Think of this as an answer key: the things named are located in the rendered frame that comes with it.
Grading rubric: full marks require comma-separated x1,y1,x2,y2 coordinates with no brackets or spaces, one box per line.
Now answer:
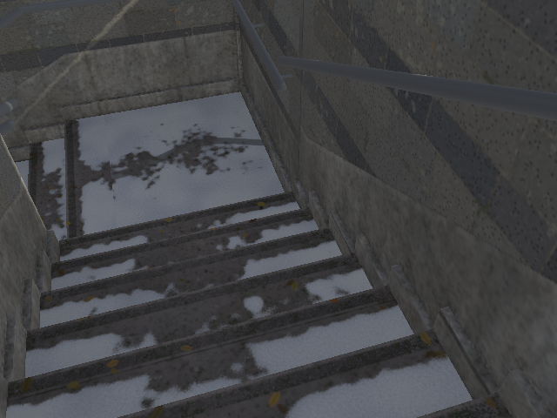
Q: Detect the stairs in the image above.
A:
15,138,67,242
6,191,512,418

